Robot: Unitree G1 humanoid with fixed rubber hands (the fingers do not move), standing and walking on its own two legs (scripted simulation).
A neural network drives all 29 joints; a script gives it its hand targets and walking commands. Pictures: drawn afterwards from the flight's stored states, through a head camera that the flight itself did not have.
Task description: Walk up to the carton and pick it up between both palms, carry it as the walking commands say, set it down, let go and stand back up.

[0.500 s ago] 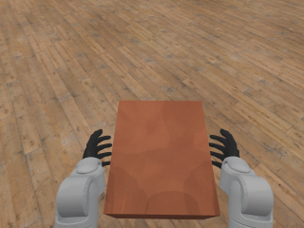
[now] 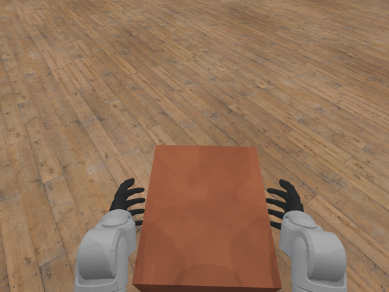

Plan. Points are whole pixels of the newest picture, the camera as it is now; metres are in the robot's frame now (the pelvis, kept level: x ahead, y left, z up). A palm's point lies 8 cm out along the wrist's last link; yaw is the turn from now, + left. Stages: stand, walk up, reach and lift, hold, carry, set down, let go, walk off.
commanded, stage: carry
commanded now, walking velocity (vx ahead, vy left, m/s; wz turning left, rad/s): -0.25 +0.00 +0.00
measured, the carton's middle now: (205, 217) +0.30 +0.01 +0.00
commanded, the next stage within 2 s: none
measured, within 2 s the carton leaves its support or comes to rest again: neither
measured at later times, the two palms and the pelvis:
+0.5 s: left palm out of the picture +0.09 +0.12 +0.10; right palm out of the picture +0.06 -0.18 +0.10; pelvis -0.19 +0.00 +0.00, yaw -1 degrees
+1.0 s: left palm out of the picture -0.13 +0.14 +0.09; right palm out of the picture -0.15 -0.16 +0.07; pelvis -0.39 +0.01 +0.00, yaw -1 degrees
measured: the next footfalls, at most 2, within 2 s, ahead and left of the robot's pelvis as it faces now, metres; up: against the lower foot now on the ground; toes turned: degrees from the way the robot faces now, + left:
right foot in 0.20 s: -0.09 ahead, -0.12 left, +0.00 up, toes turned -7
left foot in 0.56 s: -0.21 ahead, +0.14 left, +0.00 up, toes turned +5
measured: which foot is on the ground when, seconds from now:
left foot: down 0.00-0.20, up 0.22-0.54, down 0.56-0.88, up 0.90-1.00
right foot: up 0.00-0.18, down 0.20-0.56, up 0.58-0.84, down 0.86-1.00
